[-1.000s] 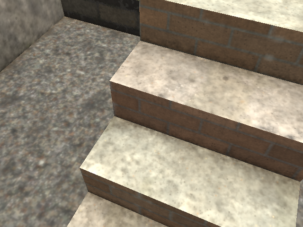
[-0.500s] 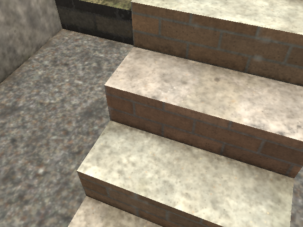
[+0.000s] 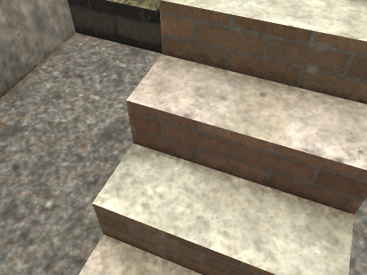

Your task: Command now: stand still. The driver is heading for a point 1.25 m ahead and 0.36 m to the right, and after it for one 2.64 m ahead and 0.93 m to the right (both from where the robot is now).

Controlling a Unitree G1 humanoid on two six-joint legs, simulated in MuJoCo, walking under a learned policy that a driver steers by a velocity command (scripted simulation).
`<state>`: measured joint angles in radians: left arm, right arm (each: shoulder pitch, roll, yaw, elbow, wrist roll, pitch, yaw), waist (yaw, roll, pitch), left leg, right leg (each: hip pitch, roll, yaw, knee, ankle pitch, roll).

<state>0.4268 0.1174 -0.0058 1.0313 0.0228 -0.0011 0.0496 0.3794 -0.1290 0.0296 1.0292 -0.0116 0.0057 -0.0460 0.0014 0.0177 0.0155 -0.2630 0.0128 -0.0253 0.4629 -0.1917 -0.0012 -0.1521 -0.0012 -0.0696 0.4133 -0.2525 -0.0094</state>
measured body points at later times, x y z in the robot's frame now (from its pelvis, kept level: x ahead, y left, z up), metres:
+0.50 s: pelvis +0.00 +0.00 +0.00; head +0.01 +0.01 +0.45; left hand -0.04 +0.21 -0.16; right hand -0.02 -0.21 -0.16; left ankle +0.03 +0.12 -0.74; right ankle -0.02 -0.11 -0.74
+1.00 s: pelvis +0.10 +0.05 -0.01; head +0.10 +0.06 +0.44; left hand +0.36 +0.21 -0.05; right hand +0.04 -0.16 -0.16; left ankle +0.05 +0.13 -0.74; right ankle +0.11 -0.07 -0.31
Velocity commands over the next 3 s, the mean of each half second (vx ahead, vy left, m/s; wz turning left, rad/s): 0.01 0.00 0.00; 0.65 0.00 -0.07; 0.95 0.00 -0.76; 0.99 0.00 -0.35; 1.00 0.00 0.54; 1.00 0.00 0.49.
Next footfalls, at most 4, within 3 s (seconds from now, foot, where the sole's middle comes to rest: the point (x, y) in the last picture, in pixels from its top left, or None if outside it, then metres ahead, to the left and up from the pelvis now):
1.16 right None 0.23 -0.03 -0.59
1.60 left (196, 204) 0.58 0.00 -0.40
2.00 right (295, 233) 0.49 -0.27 -0.40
2.48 left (257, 103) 0.81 -0.18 -0.21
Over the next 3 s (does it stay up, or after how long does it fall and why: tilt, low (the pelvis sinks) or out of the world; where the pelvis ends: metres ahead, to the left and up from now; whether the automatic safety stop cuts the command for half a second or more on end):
stays up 0.86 -0.30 0.66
